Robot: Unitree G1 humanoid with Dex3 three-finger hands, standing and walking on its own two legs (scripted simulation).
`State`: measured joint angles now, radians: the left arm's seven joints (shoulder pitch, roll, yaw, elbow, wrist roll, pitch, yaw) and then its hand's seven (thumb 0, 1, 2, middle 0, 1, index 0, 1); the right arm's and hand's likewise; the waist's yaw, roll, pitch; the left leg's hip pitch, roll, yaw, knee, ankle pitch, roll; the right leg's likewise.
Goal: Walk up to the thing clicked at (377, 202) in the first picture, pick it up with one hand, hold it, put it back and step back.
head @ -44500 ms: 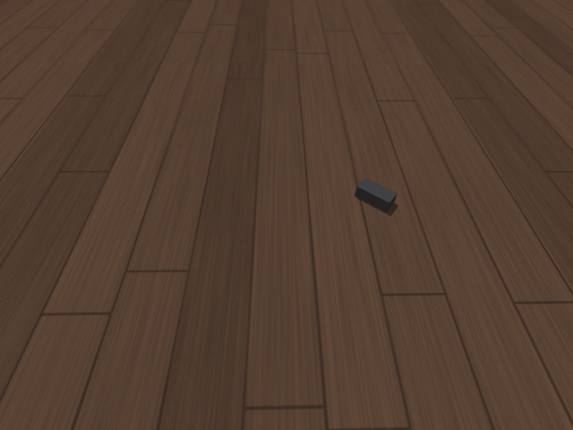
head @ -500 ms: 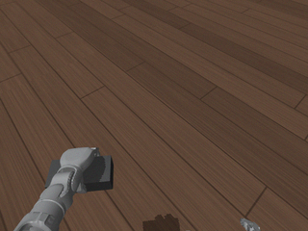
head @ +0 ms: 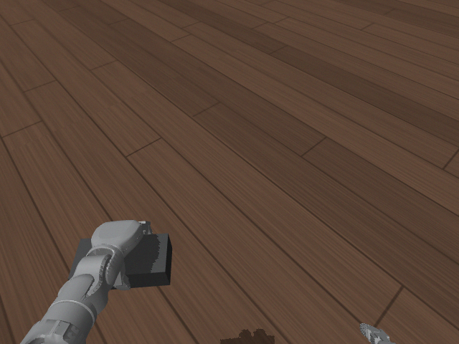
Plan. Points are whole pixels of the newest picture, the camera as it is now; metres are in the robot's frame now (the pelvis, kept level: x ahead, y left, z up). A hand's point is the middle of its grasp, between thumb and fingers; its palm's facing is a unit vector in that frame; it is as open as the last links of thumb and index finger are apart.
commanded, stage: hold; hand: left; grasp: from above
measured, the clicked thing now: (125, 262) +0.30 +0.23 -0.09
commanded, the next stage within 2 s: crouch in 1.16 s
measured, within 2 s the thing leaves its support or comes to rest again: neither
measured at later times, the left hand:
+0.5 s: hand (123, 263) +0.28 +0.21 -0.04, palm faces -0.46 -0.06 -0.89, open 11.3 cm
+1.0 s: hand (126, 263) +0.28 +0.21 -0.04, palm faces -0.47 -0.06 -0.88, open 11.3 cm
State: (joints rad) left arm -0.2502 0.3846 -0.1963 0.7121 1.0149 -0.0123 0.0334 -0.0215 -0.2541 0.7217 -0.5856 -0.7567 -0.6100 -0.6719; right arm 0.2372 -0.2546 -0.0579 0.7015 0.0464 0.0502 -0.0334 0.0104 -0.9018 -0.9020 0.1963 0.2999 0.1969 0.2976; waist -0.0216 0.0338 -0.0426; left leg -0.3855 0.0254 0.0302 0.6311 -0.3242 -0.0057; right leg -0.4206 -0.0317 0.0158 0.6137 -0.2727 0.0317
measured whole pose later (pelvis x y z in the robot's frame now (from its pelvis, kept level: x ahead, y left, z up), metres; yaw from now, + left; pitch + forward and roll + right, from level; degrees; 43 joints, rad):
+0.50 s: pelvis -0.01 -0.01 +0.01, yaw +0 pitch +2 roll +0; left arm -0.23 0.39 -0.20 0.65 1.00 -0.02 -0.02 -0.02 -0.25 0.72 -0.58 -0.76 -0.61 -0.67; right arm 0.20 -0.25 -0.04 0.69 0.06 0.05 -0.05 0.01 -0.91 -0.90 0.20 0.30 0.20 0.30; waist -0.01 0.04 -0.01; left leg -0.31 0.02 0.03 0.55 -0.27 -0.01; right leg -0.35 -0.03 0.02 0.55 -0.23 0.03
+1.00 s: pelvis -0.01 -0.01 +0.01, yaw +0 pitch +1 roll +0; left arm -0.22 0.39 -0.21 0.63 1.00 -0.02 -0.04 -0.02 -0.25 0.72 -0.58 -0.76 -0.60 -0.68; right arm 0.19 -0.25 -0.04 0.68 0.06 0.06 -0.06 0.01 -0.91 -0.91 0.20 0.30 0.20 0.30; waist 0.00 0.04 0.00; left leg -0.28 0.02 0.03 0.51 -0.26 -0.01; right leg -0.32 -0.03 0.02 0.52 -0.22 0.02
